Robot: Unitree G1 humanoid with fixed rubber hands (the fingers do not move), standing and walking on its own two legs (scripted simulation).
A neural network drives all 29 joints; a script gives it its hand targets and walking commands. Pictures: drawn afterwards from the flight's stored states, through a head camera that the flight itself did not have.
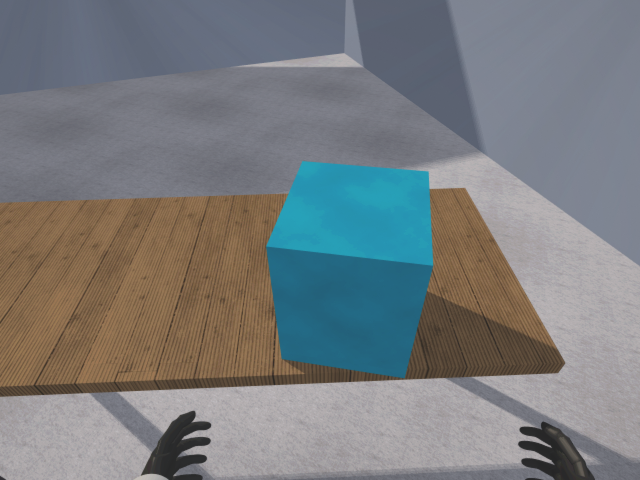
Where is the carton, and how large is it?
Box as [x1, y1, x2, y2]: [266, 161, 432, 377]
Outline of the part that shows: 302,161 266,245 281,356 285,359 404,377 432,268 428,171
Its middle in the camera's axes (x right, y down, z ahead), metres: +0.05 +0.04 +0.62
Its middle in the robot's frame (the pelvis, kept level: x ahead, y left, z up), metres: +0.44 -0.05 +0.03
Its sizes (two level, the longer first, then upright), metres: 0.210 0.200 0.250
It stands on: a table, 0.68 m high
